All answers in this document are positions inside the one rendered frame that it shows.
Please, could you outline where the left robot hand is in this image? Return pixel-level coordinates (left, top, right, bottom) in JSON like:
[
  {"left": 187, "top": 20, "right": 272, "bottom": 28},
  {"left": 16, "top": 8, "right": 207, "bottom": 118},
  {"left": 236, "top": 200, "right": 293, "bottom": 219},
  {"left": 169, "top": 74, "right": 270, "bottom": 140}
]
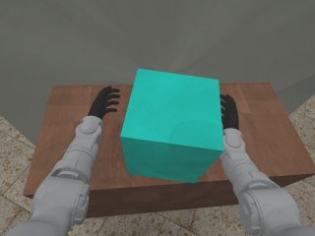
[{"left": 88, "top": 86, "right": 120, "bottom": 120}]

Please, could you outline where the robot right upper arm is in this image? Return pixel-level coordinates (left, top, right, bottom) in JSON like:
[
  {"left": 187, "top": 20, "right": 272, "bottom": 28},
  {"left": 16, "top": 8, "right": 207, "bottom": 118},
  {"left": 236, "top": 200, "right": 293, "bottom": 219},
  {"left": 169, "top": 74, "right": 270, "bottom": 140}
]
[{"left": 238, "top": 188, "right": 315, "bottom": 236}]

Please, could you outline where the robot left forearm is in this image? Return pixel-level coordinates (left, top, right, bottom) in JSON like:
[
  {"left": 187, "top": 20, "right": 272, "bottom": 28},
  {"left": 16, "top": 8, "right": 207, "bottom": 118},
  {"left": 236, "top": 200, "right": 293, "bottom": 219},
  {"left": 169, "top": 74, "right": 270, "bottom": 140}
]
[{"left": 31, "top": 115, "right": 103, "bottom": 217}]

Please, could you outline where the robot right forearm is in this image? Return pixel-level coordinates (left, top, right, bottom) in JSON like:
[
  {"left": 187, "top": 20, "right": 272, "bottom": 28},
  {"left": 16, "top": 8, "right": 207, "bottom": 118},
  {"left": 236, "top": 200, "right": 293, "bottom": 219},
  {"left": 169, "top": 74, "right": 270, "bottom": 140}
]
[{"left": 220, "top": 128, "right": 301, "bottom": 223}]

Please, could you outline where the right robot hand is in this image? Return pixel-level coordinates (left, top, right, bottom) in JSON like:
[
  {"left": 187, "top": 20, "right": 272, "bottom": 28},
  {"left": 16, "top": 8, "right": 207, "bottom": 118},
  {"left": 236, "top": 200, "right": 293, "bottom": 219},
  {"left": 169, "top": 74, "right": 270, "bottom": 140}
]
[{"left": 220, "top": 94, "right": 239, "bottom": 130}]

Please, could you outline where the pedestal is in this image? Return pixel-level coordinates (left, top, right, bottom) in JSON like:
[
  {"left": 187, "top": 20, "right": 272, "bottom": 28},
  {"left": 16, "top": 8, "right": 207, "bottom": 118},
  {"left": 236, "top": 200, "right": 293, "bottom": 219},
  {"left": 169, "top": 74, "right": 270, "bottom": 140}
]
[{"left": 23, "top": 83, "right": 315, "bottom": 218}]

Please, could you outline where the robot left upper arm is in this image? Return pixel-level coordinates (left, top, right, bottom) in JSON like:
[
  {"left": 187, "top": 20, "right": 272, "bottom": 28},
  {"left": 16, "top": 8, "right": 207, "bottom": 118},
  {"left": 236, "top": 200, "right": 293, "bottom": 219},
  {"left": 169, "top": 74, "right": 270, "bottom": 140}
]
[{"left": 4, "top": 176, "right": 91, "bottom": 236}]

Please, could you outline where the carton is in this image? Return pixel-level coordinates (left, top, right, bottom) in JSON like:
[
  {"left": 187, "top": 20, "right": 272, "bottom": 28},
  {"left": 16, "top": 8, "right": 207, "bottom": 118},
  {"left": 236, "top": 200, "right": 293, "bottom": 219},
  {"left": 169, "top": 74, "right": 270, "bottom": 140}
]
[{"left": 120, "top": 68, "right": 224, "bottom": 184}]

